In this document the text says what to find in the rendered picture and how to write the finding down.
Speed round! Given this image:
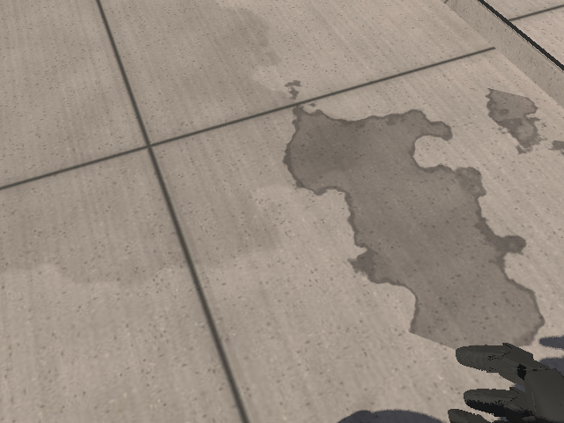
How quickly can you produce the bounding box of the robot right hand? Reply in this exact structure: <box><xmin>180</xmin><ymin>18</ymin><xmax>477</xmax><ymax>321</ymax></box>
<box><xmin>448</xmin><ymin>343</ymin><xmax>564</xmax><ymax>423</ymax></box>

